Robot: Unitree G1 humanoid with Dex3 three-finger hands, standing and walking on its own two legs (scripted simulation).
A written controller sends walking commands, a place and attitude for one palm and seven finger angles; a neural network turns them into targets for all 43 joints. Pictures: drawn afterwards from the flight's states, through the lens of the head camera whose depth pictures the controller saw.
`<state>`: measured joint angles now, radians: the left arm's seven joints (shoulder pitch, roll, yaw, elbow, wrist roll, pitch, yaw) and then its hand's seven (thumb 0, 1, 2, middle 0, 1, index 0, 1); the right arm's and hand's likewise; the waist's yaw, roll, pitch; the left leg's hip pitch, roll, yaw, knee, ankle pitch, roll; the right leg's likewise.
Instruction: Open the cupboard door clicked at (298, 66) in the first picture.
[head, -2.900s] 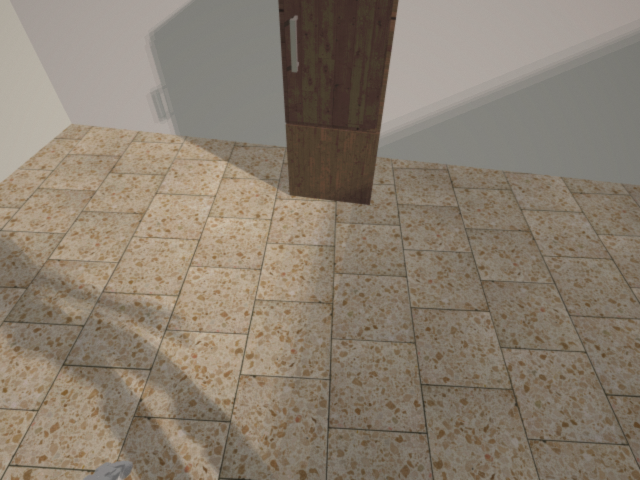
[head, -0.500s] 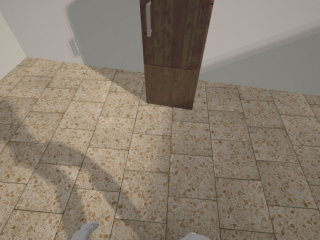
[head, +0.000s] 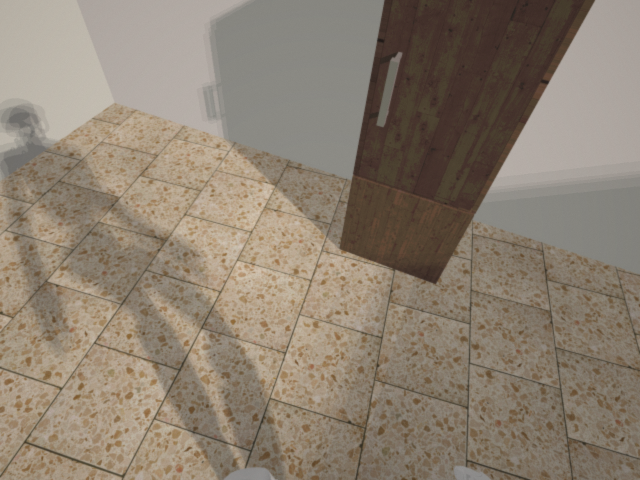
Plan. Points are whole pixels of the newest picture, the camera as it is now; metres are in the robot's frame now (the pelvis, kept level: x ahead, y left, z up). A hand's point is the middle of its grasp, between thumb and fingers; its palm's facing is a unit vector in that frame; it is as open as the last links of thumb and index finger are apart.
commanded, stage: turn to face it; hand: left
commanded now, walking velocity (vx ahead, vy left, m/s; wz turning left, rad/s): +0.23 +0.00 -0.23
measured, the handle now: (389, 90) +0.98 -0.07 -0.02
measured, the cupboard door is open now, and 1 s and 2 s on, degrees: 0 0 0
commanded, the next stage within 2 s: take the last steps up to it in 0.60 s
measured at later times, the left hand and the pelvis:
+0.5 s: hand (239, 409) +0.23 +0.14 -0.16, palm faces -0.12 -0.96 -0.24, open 7.3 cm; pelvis +0.13 -0.03 +0.00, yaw -8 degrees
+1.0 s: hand (226, 392) +0.25 +0.17 -0.15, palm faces -0.20 -0.97 -0.16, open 7.4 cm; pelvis +0.17 -0.01 +0.02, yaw -16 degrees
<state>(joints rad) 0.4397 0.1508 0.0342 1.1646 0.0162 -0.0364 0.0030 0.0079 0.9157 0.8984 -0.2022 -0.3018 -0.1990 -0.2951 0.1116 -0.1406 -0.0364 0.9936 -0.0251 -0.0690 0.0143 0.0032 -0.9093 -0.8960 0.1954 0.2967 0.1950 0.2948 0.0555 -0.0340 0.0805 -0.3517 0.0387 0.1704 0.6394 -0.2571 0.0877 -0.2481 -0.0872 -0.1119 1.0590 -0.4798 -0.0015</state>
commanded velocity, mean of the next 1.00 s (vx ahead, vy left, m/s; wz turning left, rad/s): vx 0.10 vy -0.01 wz -0.25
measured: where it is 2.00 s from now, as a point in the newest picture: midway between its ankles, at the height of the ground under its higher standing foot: (364, 415)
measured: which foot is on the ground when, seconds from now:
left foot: down 0.00-0.44, up 0.46-0.78, down 0.80-1.00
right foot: up 0.00-0.40, down 0.42-0.82, up 0.84-1.00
